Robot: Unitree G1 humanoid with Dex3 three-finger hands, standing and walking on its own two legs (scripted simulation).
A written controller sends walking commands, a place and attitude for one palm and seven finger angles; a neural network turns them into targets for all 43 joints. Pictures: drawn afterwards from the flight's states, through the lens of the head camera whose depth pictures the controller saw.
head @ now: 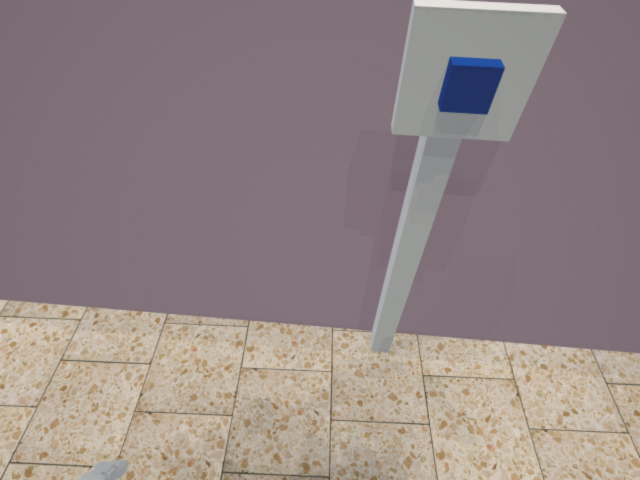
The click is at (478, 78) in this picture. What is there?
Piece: button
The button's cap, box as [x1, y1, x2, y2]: [438, 57, 504, 114]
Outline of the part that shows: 450,57 438,100 440,111 486,114 504,68 500,59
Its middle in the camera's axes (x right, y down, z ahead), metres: +0.21 -0.22 +0.56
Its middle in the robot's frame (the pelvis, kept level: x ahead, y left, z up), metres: +0.60 -0.18 +0.20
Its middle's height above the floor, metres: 0.97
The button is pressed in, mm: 0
